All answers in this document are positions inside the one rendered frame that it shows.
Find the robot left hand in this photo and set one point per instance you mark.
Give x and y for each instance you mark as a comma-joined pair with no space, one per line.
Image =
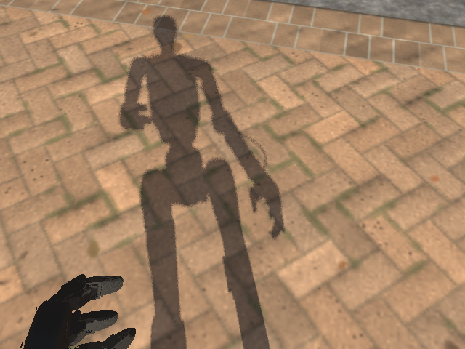
54,325

